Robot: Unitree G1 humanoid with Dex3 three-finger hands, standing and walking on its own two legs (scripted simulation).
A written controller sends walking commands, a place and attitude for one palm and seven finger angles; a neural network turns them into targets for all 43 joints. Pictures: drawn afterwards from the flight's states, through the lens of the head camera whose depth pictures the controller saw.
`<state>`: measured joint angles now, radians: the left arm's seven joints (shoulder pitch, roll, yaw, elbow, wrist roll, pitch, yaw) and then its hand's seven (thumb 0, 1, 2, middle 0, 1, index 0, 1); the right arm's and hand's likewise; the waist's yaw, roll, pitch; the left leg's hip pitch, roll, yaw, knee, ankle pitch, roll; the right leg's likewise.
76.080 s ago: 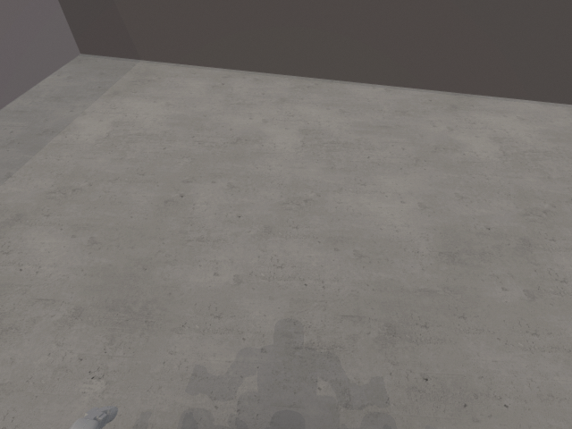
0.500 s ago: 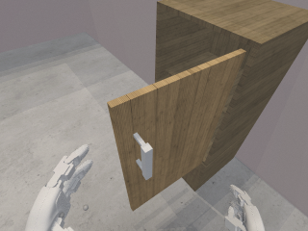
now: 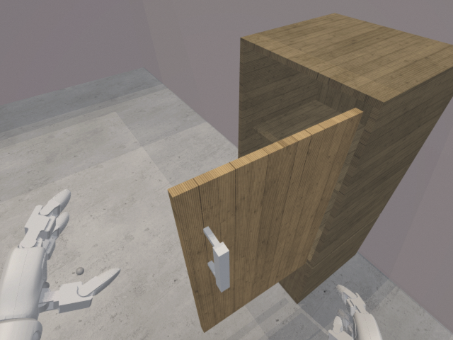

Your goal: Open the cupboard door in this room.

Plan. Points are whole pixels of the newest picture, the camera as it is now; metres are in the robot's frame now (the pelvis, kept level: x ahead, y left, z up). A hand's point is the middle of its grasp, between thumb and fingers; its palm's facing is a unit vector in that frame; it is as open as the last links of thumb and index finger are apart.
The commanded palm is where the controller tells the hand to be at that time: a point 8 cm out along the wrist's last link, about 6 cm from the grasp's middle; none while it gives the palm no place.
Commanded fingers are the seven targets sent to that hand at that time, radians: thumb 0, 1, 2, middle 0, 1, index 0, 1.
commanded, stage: draw the hand back to the body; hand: left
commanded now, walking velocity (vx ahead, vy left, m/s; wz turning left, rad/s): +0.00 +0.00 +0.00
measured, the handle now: (216, 260) +0.26 +0.06 +0.03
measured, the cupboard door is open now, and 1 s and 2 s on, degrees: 87 87 87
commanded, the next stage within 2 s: step back with the hand held close in 0.66 s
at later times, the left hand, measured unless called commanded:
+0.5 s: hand (64, 235) +0.19 +0.24 +0.18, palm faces +0.44 -0.81 -0.38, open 7.6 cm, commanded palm +0.14 +0.28 +0.20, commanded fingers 0.00 0.90 0.90 -0.20 -0.30 -0.20 -0.30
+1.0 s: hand (58, 240) +0.19 +0.25 +0.17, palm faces +0.40 -0.80 -0.45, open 7.4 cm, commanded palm +0.13 +0.28 +0.20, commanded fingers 0.00 0.90 0.90 -0.20 -0.30 -0.20 -0.30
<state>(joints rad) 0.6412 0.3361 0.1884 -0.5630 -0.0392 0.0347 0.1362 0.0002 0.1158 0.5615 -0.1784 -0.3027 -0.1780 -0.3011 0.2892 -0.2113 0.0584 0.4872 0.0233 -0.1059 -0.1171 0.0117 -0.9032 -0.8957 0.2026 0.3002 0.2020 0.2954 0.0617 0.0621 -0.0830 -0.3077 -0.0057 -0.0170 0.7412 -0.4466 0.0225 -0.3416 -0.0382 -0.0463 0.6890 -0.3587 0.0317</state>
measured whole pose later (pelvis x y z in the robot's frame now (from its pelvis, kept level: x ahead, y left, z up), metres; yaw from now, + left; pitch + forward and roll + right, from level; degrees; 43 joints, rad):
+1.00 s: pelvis -0.02 -0.01 +0.02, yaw -1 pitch -1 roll -1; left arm 0.49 0.36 0.38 -0.41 -0.04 -0.11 0.12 0.02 0.89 0.90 -0.21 -0.30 -0.21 -0.30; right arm 0.16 -0.24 0.01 0.59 0.00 -0.04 -0.08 0.01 -0.90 -0.90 0.20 0.30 0.20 0.30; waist 0.01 0.04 0.04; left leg -0.17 0.01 0.00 0.47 -0.27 0.00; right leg -0.21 -0.02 -0.03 0.42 -0.19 0.01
